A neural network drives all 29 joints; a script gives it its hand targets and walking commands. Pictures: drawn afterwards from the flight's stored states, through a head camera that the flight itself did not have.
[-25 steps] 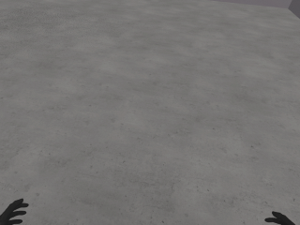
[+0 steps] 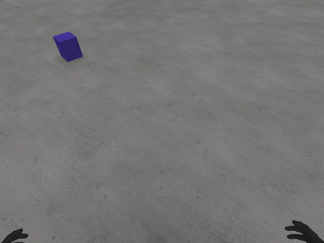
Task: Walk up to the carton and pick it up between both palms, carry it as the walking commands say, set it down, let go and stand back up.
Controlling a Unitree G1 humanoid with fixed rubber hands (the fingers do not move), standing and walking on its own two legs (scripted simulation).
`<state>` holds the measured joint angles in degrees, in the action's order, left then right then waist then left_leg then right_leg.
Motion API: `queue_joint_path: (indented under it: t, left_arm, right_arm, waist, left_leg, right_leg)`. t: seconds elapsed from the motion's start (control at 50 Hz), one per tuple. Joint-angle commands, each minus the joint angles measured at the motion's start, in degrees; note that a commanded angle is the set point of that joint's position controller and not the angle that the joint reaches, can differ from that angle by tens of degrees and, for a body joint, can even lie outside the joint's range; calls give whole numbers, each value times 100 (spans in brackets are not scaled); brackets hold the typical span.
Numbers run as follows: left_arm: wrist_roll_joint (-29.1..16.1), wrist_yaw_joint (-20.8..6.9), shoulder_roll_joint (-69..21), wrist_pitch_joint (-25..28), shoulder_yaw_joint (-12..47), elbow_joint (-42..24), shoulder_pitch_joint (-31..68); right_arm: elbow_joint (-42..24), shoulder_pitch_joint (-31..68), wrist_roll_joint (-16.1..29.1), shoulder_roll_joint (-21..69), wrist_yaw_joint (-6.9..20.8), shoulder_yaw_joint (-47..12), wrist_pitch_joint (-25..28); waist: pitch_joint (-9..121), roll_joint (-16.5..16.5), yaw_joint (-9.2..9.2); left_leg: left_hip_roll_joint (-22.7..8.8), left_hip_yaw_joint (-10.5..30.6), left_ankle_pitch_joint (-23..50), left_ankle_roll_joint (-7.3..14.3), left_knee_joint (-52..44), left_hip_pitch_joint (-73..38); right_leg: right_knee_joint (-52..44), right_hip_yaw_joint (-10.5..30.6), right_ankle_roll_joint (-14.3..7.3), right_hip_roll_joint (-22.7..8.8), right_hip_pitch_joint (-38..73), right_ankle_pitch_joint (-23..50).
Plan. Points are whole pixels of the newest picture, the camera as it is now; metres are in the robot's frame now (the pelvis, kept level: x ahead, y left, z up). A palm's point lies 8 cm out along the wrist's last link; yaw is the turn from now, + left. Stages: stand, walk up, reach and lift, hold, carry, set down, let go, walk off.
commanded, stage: walk up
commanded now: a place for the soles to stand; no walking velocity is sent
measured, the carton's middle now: (68, 46) +2.34 +1.23 -0.64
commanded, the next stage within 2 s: none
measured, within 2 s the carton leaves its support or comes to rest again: neither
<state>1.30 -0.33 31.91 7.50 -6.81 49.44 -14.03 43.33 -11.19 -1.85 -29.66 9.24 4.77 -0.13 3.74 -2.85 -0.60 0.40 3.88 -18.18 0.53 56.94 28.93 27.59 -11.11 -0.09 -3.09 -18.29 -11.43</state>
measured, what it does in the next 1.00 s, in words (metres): walks ahead, turning left: left foot, then right foot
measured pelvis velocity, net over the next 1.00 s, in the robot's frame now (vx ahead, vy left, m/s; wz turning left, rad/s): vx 0.57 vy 0.22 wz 0.56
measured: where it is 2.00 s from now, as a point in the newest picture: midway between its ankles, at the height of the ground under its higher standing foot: (101, 134)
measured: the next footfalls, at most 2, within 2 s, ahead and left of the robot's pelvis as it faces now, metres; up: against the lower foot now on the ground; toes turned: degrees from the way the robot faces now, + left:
left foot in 0.30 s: +0.29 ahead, +0.25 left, +0.00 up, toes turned +18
right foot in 0.70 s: +0.65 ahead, +0.10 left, +0.00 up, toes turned +19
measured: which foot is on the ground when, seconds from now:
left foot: up 0.00-0.28, down 0.30-0.72, up 0.74-1.00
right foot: down 0.00-0.34, up 0.36-0.68, down 0.70-1.00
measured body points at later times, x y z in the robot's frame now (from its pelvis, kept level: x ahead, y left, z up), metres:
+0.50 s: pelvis +0.28 +0.13 +0.00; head +0.31 +0.16 +0.45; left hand +0.25 +0.48 -0.10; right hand +0.52 -0.13 -0.08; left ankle +0.25 +0.23 -0.73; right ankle +0.30 -0.05 -0.67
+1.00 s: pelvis +0.57 +0.22 +0.00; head +0.58 +0.23 +0.45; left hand +0.41 +0.57 -0.07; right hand +0.90 +0.04 -0.06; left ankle +0.62 +0.41 -0.70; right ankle +0.61 +0.09 -0.73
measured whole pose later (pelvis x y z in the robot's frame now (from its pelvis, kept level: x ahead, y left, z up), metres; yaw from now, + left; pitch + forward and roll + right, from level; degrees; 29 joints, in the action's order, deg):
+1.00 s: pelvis +0.57 +0.22 +0.00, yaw +32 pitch +0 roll -1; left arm 0.8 -4.4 31.7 7.3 -5.4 49.0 -18.0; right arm 48.2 -7.4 -0.4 -27.9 7.0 4.0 5.0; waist -0.3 -0.3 -4.5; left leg -4.0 -1.8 -12.1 0.2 40.2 31.8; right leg 25.9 -12.0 -0.1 -5.3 -8.0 -17.2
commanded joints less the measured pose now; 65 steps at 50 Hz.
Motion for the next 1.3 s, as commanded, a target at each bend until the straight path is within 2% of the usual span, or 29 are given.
queue_joint_path:
  t: [0.0,0.14,0.22,0.26,0.28,0.3,0.32,0.34,0.38,0.44,0.54,0.64,0.66,0.68,0.7,0.72,0.74,0.8,0.9,1.02,1.06,1.08,1.1,1.12,1.14,1.16,1.18,1.24,1.28]
  left_arm:
    - [-18,-88,1304,219,-308,-429,215]
    - [-41,-248,1414,173,-334,-215,-313]
    - [-58,-253,1484,55,-273,-249,-212]
    - [-88,-217,1382,3,-196,-350,35]
    - [-89,-196,1195,-33,-119,-394,19]
    - [-94,-170,775,3,73,-514,-145]
    - [-46,-168,542,118,180,-760,-53]
    - [-72,-146,1186,70,92,-742,-46]
    - [-183,-214,1040,115,108,-633,220]
    - [-202,-307,904,-18,173,-558,-38]
    - [-31,-414,683,-37,192,-698,672]
    - [-4,-399,889,32,-129,-246,-356]
    - [36,-334,1181,55,-275,-119,-1064]
    - [74,-264,1603,104,-348,-133,-1541]
    - [94,-232,1794,128,-287,-292,-1228]
    - [45,-222,1585,116,-237,-464,-596]
    - [2,-227,1274,106,-193,-580,-211]
    - [-30,-301,1035,83,-106,-654,349]
    - [-72,-375,1199,101,-188,-543,273]
    - [-98,-411,1113,22,-95,-445,-12]
    - [-107,-381,1012,-43,-8,-455,-32]
    - [-118,-355,842,-70,75,-496,-64]
    - [-159,-328,506,-78,182,-579,-187]
    - [-138,-313,303,-60,219,-760,-203]
    - [-25,-259,940,-114,82,-665,-261]
    - [-68,-239,1229,-142,77,-538,-163]
    - [-120,-251,1013,-126,146,-503,-100]
    - [-161,-406,792,-190,132,-395,-349]
    - [-128,-473,674,-248,137,-439,-126]
  right_arm:
    - [-382,748,128,-1088,133,185,159]
    - [-323,1969,185,-754,237,58,262]
    - [-231,2208,154,-697,206,75,303]
    - [63,1375,115,-849,100,173,323]
    - [399,251,78,-1105,-1,298,336]
    - [672,-1067,-8,-1726,-180,581,329]
    - [549,-972,143,-2187,-336,641,376]
    - [274,-533,369,-1866,-391,511,356]
    - [282,-325,292,-1545,-512,425,388]
    - [85,206,435,-1160,-536,309,580]
    - [-155,300,262,-1075,-465,283,671]
    - [-290,431,175,-842,-471,223,738]
    - [-331,393,180,-679,-480,152,770]
    - [-375,120,224,-340,-520,57,801]
    - [-252,-44,211,-746,-594,152,763]
    - [-57,-213,190,-1035,-586,212,718]
    - [143,-280,184,-1031,-567,192,738]
    - [264,-154,206,-1057,-460,230,690]
    - [171,426,145,-813,-254,206,608]
    - [60,1079,179,-547,-174,162,525]
    - [232,621,142,-641,-234,193,548]
    - [446,-73,99,-838,-322,273,568]
    - [596,-963,-15,-1307,-443,454,603]
    - [512,-1354,7,-1784,-549,567,642]
    - [307,-822,253,-1857,-614,544,662]
    - [279,-504,343,-1593,-632,506,662]
    - [296,-369,324,-1403,-662,443,670]
    - [172,-17,356,-1094,-672,273,810]
    - [106,3,300,-1144,-665,268,851]
  waist:
    - [-223,1084,-42]
    - [-635,1031,-467]
    - [-573,1115,-425]
    - [-71,811,59]
    - [654,348,584]
    - [1285,-1002,1265]
    - [1078,-2371,1142]
    - [1043,-915,834]
    - [671,-55,591]
    - [360,-193,44]
    - [-348,-625,153]
    - [-174,15,-541]
    - [224,893,-937]
    - [751,2312,-1082]
    - [357,1696,-838]
    - [107,999,-563]
    - [-94,962,-380]
    - [-608,1256,-14]
    - [-482,1374,-103]
    - [-407,721,-175]
    - [-192,441,50]
    - [226,57,389]
    - [690,-857,878]
    - [815,-1886,963]
    - [454,-738,743]
    - [300,-38,621]
    - [68,44,498]
    - [-303,-180,95]
    - [-491,-455,77]
  left_leg:
    - [-774,172,355,-237,-238,1134]
    - [-708,-512,1035,-244,-2094,1008]
    - [-511,-894,918,-80,-2594,385]
    - [-48,-1213,665,233,-2834,-1065]
    - [288,-1178,151,595,-2870,-2714]
    - [-642,520,-1201,1062,-3131,-4642]
    - [-1784,3258,-1023,1408,-3902,-5303]
    - [-1943,3319,-345,1577,-3738,-4955]
    - [-1631,1793,2115,1244,-3310,-4608]
    - [-983,929,2481,996,-3875,-2599]
    - [-859,585,746,1384,-4242,-1561]
    - [-760,714,469,837,-2692,602]
    - [-283,283,463,593,-1113,1073]
    - [260,-387,-753,405,974,1475]
    - [316,138,-1061,383,1770,1883]
    - [-52,357,-529,320,1919,1724]
    - [-264,176,-166,280,1646,1534]
    - [-624,47,-208,54,328,845]
    - [-595,-396,395,-57,-1432,180]
    - [-326,-868,1460,69,-2585,-422]
    - [-104,-917,962,309,-2823,-1198]
    - [34,-859,355,542,-2976,-2283]
    - [-831,627,-841,997,-3337,-3719]
    - [-2147,3057,-1593,1324,-3918,-4664]
    - [-2444,3796,-1648,1605,-4142,-4217]
    - [-2284,3155,-953,1643,-3954,-3933]
    - [-2089,2308,-90,1430,-3928,-3581]
    - [-1465,805,1164,1060,-4220,-1949]
    - [-1500,515,951,1217,-4430,-1642]
  right_leg:
    - [-2089,1881,-914,-1710,1015,-2370]
    - [-2032,397,-994,-1592,1774,-705]
    - [-1585,-293,-942,-1576,1843,286]
    - [-338,-767,-805,-1345,1430,1685]
    - [1346,-938,-655,-1036,683,2005]
    - [3643,-841,-417,-700,-1222,1021]
    - [4677,-93,-153,93,-3133,-1610]
    - [4466,1034,-178,-314,-2913,-1144]
    - [4093,1270,-225,-509,-2989,-719]
    - [2906,1236,-32,-570,-1400,-280]
    - [1065,899,73,-522,-978,126]
    - [1004,1036,-273,-393,1950,566]
    - [409,1625,-571,-742,2739,-699]
    - [-971,3606,-792,-2187,3147,-3241]
    - [-1780,5088,-927,-2624,2910,-4399]
    - [-1740,4781,-1028,-2464,2557,-4163]
    - [-1534,3957,-1114,-2090,2005,-2964]
    - [-1691,2393,-1256,-1715,533,-1954]
    - [-1835,1419,-1319,-1567,442,-1405]
    - [-1404,646,-953,-1426,915,-515]
    - [-296,261,-792,-1252,846,577]
    - [872,-11,-625,-1003,398,1085]
    - [2834,-84,-435,-626,-1023,575]
    - [4222,422,-237,-38,-2665,-1985]
    - [4563,1181,-196,-142,-2973,-1691]
    - [4485,1280,-183,-440,-2866,-1099]
    - [4173,1406,-219,-469,-2831,-868]
    - [3173,1607,-70,-692,-1681,-453]
    - [2618,1455,39,-722,-1575,-298]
